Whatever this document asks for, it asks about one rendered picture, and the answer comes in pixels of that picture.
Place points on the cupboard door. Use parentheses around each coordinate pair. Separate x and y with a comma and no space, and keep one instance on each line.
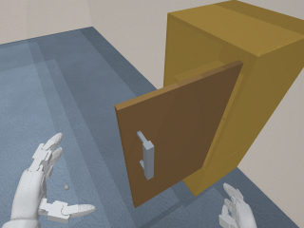
(181,120)

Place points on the robot right hand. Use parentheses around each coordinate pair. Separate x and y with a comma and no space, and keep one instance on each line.
(241,213)

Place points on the robot left forearm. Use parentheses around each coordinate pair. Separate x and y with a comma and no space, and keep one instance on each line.
(22,223)

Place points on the robot left hand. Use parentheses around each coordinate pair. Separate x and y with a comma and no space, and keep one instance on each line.
(28,202)

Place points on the handle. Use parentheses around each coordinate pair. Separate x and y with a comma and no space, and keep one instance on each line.
(148,152)

